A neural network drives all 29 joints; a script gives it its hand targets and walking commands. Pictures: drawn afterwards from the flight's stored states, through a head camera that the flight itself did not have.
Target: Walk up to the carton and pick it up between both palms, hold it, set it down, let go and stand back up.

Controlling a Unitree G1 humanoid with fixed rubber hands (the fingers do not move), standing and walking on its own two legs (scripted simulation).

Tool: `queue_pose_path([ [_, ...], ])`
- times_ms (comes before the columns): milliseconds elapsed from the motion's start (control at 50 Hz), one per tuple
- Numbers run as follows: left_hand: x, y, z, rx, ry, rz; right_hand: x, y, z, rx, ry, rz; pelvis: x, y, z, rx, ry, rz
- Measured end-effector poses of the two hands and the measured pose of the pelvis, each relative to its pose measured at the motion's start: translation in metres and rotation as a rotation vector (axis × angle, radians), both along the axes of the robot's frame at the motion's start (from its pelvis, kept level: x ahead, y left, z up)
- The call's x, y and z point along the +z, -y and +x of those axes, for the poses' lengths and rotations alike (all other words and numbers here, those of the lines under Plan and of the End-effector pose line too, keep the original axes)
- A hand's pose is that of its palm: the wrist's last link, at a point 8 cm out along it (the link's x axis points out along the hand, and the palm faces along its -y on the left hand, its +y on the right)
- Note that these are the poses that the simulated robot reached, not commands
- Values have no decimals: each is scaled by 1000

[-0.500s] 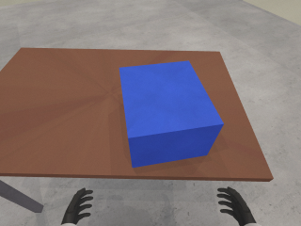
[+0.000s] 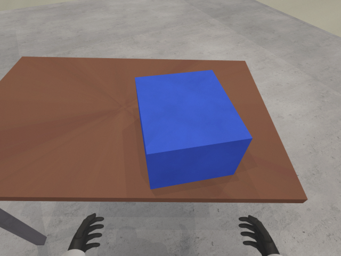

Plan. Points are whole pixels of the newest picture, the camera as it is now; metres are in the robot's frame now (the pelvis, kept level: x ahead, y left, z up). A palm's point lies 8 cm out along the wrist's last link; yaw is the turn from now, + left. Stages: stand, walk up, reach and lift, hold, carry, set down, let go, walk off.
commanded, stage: let go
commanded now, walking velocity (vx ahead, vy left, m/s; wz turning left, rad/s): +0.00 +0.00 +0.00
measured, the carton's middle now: (183, 125) +0.47 -0.03 +0.02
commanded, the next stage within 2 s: stand in 0.08 s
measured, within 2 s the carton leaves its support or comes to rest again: neither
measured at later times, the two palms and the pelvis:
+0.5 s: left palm out of the picture +0.09 +0.29 -0.11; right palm out of the picture +0.11 -0.31 -0.08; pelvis -0.01 -0.01 -0.01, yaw +1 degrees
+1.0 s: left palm out of the picture +0.06 +0.30 -0.11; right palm out of the picture +0.07 -0.31 -0.10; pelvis -0.02 -0.01 +0.00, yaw +2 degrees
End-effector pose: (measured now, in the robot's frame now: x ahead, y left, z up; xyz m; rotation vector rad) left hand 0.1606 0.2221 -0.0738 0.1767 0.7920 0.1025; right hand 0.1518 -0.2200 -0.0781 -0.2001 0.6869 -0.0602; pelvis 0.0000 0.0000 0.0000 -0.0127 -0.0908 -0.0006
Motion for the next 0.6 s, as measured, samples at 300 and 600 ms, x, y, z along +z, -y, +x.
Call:
queue_pose_path([
  [300,-19,-61,-43,66,-98,133,-4,74,-34,-51,-211,-191,-6,5,-6,15,-39,13],
  [600,-35,-69,-76,67,-239,137,-11,86,-47,-50,-297,-211,-4,7,-9,28,-44,7],
])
